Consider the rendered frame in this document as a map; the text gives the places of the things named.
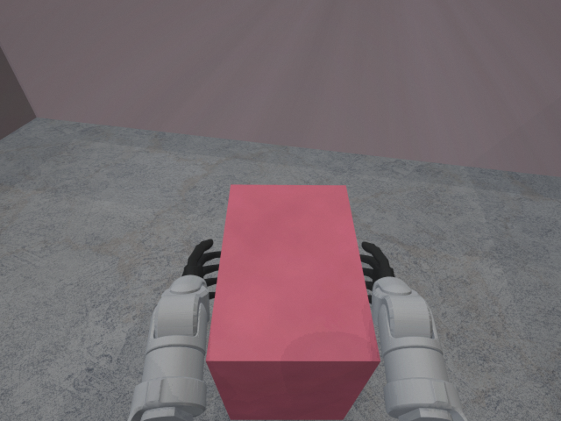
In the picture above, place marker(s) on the robot right forearm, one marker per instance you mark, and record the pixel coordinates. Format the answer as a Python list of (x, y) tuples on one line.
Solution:
[(418, 387)]

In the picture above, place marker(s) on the robot left forearm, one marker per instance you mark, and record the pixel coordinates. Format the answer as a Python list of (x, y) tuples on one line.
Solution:
[(172, 388)]

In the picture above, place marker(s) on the carton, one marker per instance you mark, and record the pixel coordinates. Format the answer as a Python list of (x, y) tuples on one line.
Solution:
[(291, 334)]

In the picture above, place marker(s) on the left robot hand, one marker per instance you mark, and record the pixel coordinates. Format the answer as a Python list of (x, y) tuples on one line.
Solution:
[(196, 261)]

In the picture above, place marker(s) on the right robot hand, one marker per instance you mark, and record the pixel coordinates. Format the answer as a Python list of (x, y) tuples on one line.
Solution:
[(379, 263)]

